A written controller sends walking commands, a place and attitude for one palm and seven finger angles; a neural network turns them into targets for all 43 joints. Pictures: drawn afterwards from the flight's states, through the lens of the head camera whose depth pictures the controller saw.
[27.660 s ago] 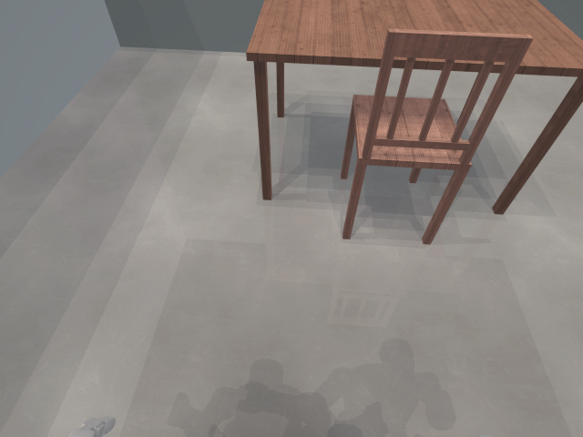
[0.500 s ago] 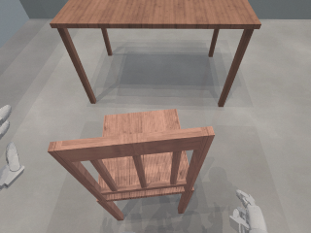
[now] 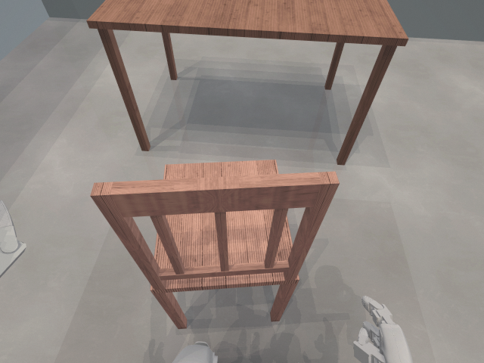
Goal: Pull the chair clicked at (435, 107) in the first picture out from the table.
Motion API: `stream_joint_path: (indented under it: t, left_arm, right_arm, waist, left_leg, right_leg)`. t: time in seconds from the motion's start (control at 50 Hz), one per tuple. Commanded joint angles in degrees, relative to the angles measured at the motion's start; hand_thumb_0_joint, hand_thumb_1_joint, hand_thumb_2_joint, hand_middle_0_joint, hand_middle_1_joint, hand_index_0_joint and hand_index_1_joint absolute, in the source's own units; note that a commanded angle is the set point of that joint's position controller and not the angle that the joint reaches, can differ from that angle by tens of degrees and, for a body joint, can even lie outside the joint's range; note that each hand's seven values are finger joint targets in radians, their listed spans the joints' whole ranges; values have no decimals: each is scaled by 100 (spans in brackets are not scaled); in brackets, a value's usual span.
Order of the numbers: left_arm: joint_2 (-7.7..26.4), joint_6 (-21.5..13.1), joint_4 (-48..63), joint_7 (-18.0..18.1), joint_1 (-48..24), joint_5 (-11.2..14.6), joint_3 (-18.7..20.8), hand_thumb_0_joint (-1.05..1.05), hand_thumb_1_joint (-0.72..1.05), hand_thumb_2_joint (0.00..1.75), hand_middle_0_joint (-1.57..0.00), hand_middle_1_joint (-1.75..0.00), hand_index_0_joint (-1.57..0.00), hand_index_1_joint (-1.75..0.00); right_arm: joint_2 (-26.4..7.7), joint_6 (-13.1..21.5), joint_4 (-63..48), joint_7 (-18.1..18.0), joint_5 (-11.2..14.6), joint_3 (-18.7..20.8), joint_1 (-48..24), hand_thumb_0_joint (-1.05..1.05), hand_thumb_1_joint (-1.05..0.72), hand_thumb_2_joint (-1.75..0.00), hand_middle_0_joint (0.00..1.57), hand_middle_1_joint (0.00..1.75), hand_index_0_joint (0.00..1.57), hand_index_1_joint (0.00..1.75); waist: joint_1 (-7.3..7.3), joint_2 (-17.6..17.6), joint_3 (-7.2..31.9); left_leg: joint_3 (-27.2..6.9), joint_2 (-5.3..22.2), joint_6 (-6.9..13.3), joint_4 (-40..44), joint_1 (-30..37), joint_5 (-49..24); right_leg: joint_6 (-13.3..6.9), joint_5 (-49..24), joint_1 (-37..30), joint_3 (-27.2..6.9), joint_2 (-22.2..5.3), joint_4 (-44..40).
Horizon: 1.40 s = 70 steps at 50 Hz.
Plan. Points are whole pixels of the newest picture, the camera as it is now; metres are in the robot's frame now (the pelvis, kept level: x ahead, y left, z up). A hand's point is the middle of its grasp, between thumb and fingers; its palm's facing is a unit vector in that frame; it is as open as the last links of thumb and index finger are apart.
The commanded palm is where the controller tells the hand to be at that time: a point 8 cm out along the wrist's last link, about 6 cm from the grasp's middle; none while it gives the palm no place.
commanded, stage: step back with the hand held close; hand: left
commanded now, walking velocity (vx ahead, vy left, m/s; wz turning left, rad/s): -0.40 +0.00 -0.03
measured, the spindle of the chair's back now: (222, 242) +0.35 +0.07 -0.07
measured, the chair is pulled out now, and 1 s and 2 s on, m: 0.66 0.66 0.66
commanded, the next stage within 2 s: stop stepping back and stand still in 0.64 s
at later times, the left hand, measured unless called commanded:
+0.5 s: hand (20, 264) +0.18 +0.24 +0.19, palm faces +0.37 -0.76 -0.54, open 7.4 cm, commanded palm +0.12 +0.29 +0.19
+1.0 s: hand out of the picture +0.10 +0.22 +0.17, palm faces +0.34 -0.77 -0.53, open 7.4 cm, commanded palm +0.04 +0.26 +0.19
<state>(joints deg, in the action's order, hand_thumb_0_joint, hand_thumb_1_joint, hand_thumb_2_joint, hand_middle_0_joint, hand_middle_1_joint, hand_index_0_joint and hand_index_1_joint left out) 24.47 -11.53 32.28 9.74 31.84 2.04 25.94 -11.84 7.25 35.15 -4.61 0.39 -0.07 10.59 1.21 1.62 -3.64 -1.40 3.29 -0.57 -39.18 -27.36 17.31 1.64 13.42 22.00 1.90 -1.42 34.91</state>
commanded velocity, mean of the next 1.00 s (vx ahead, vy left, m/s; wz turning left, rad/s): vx -0.23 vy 0.04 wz -0.02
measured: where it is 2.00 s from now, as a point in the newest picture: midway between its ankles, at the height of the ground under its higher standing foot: outside the picture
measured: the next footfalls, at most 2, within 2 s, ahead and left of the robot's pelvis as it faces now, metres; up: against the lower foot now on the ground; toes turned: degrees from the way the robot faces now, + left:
left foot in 0.58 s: +0.01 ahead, +0.12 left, +0.00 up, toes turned +1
right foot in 0.84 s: -0.05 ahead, -0.16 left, +0.00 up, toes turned -6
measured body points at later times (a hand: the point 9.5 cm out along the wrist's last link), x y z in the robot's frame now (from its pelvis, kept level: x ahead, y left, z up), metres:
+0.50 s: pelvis -0.03 -0.01 +0.01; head +0.02 +0.00 +0.46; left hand +0.15 +0.28 +0.22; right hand +0.14 -0.24 -0.09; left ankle +0.00 +0.12 -0.68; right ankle -0.01 -0.13 -0.72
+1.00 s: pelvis -0.11 -0.03 +0.02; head -0.09 -0.04 +0.47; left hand +0.07 +0.26 +0.20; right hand +0.02 -0.28 -0.08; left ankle -0.10 +0.10 -0.69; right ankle -0.09 -0.15 -0.72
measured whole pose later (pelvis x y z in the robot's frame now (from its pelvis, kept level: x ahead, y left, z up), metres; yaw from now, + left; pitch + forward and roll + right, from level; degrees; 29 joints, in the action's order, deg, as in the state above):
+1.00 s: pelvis -0.11 -0.03 +0.02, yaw -3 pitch +0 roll +1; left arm 24.6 -9.8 27.6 8.7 35.0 3.1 24.3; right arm -12.2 4.7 37.7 -3.0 1.4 0.3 12.2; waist -0.7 0.0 -2.4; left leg 0.2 0.7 -0.2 -44.9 -21.3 22.9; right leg -0.1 13.5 15.7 2.4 -2.5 29.4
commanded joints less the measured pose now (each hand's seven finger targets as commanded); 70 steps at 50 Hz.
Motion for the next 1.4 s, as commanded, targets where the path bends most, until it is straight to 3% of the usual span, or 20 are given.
stream_joint_path:
  t: [0.0, 0.16, 0.32, 0.38, 0.42, 0.46, 0.52, 0.56, 0.6, 0.64, 0.72, 0.78, 0.82, 0.86, 0.92, 1.0, 1.08, 1.12, 1.26, 1.38]
  left_arm:
    - [1144, -387, 1048, 213, -304, 28, 802, 0, 90, 90, -20, -30, -20, -30]
    - [1056, -624, 1261, 133, -127, -28, 1000, 0, 90, 90, -20, -30, -20, -30]
    - [1184, -877, 1413, -79, 21, 126, 1009, 0, 90, 90, -20, -30, -20, -30]
    - [1345, -809, 1207, -13, 15, 189, 974, 0, 90, 90, -20, -30, -20, -30]
    - [1333, -613, 926, 102, -104, 83, 1070, 0, 90, 90, -20, -30, -20, -30]
    - [1202, -575, 652, 172, 32, 13, 1083, 0, 90, 90, -20, -30, -20, -30]
    - [1183, -606, 744, 183, 201, -7, 983, 0, 90, 90, -20, -30, -20, -30]
    - [1167, -765, 1386, 72, 52, 37, 868, 0, 90, 90, -20, -30, -20, -30]
    - [1206, -808, 1273, -26, 377, 100, 965, 0, 90, 90, -20, -30, -20, -30]
    - [1084, -770, 1834, -8, -4, 116, 808, 0, 90, 90, -20, -30, -20, -30]
    - [1274, -792, 1776, -12, 242, 126, 1098, 0, 90, 90, -20, -30, -20, -30]
    - [1070, -470, 1154, -49, 664, 194, 1015, 0, 90, 90, -20, -30, -20, -30]
    - [1247, -382, 822, -36, 442, 156, 1053, 0, 90, 90, -20, -30, -20, -30]
    - [1119, -198, 500, -26, 265, 215, 784, 0, 90, 90, -20, -30, -20, -30]
    - [1163, -50, 353, 80, 32, 193, 689, 0, 90, 90, -20, -30, -20, -30]
    - [1152, -230, 612, 95, -83, 25, 578, 0, 90, 90, -20, -30, -20, -30]
    - [1202, -408, 1014, 67, 280, -42, 692, 0, 90, 90, -20, -30, -20, -30]
    - [1195, -397, 917, 37, 169, -118, 722, 0, 90, 90, -20, -30, -20, -30]
    - [770, -409, 355, 55, -232, -70, 358, 0, 90, 90, -20, -30, -20, -30]
    - [793, -318, 584, 90, -591, -114, 273, 0, 90, 90, -20, -30, -20, -30]
  right_arm:
    - [-631, 296, -629, -43, -63, 361, -417, 0, -90, -90, 20, 30, 20, 30]
    - [-814, 423, -842, -128, 9, 398, -656, 0, -90, -90, 20, 30, 20, 30]
    - [-779, 729, -419, 24, -57, 485, -362, 0, -90, -90, 20, 30, 20, 30]
    - [-631, 566, -497, 37, 32, 542, -396, 0, -90, -90, 20, 30, 20, 30]
    - [-417, 373, -447, 54, -83, 465, -660, 0, -90, -90, 20, 30, 20, 30]
    - [-240, 246, -501, -42, -58, 270, -795, 0, -90, -90, 20, 30, 20, 30]
    - [-427, 99, -523, -127, 3, 360, -753, 0, -90, -90, 20, 30, 20, 30]
    - [-684, 209, -642, -32, 1, 543, -513, 0, -90, -90, 20, 30, 20, 30]
    - [-582, 436, -565, 55, -135, 530, -478, 0, -90, -90, 20, 30, 20, 30]
    - [-638, 520, -432, 116, -165, 516, -350, 0, -90, -90, 20, 30, 20, 30]
    - [-701, 574, -423, 166, -70, 574, -356, 0, -90, -90, 20, 30, 20, 30]
    - [-705, 368, -656, 196, 42, 472, -284, 0, -90, -90, 20, 30, 20, 30]
    - [-652, 292, -645, 153, 108, 398, -189, 0, -90, -90, 20, 30, 20, 30]
    - [-674, 183, -768, 116, 183, 477, -80, 0, -90, -90, 20, 30, 20, 30]
    - [-569, 57, -665, 87, 135, 285, -410, 0, -90, -90, 20, 30, 20, 30]
    - [-631, 182, -715, 12, 82, 300, -341, 0, -90, -90, 20, 30, 20, 30]
    - [-806, 357, -797, 63, 136, 465, -244, 0, -90, -90, 20, 30, 20, 30]
    - [-694, 347, -782, 82, 169, 385, -271, 0, -90, -90, 20, 30, 20, 30]
    - [-763, 421, -697, 77, 140, 411, -114, 0, -90, -90, 20, 30, 20, 30]
    - [-701, 390, -729, 60, 89, 330, -235, 0, -90, -90, 20, 30, 20, 30]
  waist:
    - [-135, -556, 979]
    - [-101, 1398, 683]
    - [-1, 750, 1349]
    - [-117, -1044, 1160]
    - [-91, -787, 1160]
    - [-161, -920, 1050]
    - [-221, -728, 1116]
    - [-116, 617, 1385]
    - [-60, 1317, 1437]
    - [-151, 1308, 1305]
    - [-43, 1359, 1273]
    - [-85, 1176, 1137]
    - [-169, 200, 994]
    - [-246, -1799, 1067]
    - [-295, -996, 738]
    - [-206, -1105, 433]
    - [-60, 446, 599]
    - [-98, 1267, 373]
    - [-152, -55, 268]
    - [-125, 102, 335]
  left_leg:
    - [-129, -84, 59, 37, 813, 259]
    - [-1604, 1320, 732, 2438, -1323, 2009]
    - [-849, 808, 443, 944, 805, -894]
    - [38, -479, -158, -1551, 703, 693]
    - [-305, -465, -136, -2672, 77, 1236]
    - [-352, -163, -94, -1123, 42, 1237]
    - [158, -121, 19, 1748, 995, -1105]
    - [-984, 1427, 623, 1747, 2061, -4672]
    - [-1291, 1935, 1094, 1643, 2022, -5266]
    - [-975, 1728, 1035, 1445, 2012, -5557]
    - [-620, 1447, 707, 1354, 1943, -4358]
    - [-419, 1101, 447, 1104, 1208, -1338]
    - [-140, 558, 207, 709, 818, 504]
    - [173, -237, -80, -943, 908, 902]
    - [-102, -173, 68, -1182, 844, 736]
    - [153, -234, 253, 1087, 1264, 549]
    - [-535, 444, 445, 2089, 1339, -599]
    - [-657, 498, 487, 2441, 620, 466]
    - [-395, 224, 315, 2002, 647, 754]
    - [-393, 289, 325, 2188, 689, 767]
  right_leg:
    - [-665, -162, 132, -1088, -1038, -1276]
    - [-101, 636, -1423, -133, 259, 987]
    - [-334, -151, -982, -208, 61, -765]
    - [-1229, -192, 231, -2351, -1859, -2066]
    - [-1619, -2062, -234, -2240, -2153, -1812]
    - [-1099, -3538, -1006, -1076, -1536, -1035]
    - [-464, -3684, -1354, -526, -927, -101]
    - [-112, -248, -232, -249, -207, 957]
    - [-51, 1835, 446, -446, 24, 2188]
    - [-51, 1619, 405, -507, 59, 2136]
    - [-281, 694, -247, -130, -61, 533]
    - [-81, 26, -1110, 68, -177, -937]
    - [-118, -529, -1472, -87, -446, -1755]
    - [-766, 698, -464, -1853, -1557, -2168]
    - [-866, 1144, -261, -1509, -1752, -2107]
    - [-507, 1113, -696, -941, -1247, -1974]
    - [-197, 125, -1316, -496, -512, -1217]
    - [-134, 421, -1508, -154, -336, -1011]
    - [-174, 411, -1367, -497, -350, -1585]
    - [-158, 271, -1507, -456, -306, -1554]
